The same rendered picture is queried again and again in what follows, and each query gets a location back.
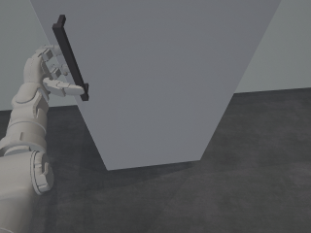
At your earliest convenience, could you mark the robot left upper arm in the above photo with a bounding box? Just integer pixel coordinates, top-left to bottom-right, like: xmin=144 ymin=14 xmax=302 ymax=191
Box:
xmin=0 ymin=150 xmax=54 ymax=233

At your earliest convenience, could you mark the handle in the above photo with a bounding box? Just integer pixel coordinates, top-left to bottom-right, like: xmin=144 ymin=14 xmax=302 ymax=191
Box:
xmin=52 ymin=15 xmax=89 ymax=101

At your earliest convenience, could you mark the robot left hand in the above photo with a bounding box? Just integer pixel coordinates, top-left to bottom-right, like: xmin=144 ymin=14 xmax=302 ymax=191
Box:
xmin=23 ymin=45 xmax=85 ymax=97

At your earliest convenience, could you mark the fridge door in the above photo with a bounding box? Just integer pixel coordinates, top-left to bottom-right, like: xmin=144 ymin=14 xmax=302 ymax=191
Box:
xmin=30 ymin=0 xmax=282 ymax=171

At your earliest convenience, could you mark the robot left forearm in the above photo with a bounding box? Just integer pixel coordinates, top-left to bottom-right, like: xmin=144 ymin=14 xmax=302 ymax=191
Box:
xmin=0 ymin=83 xmax=50 ymax=157

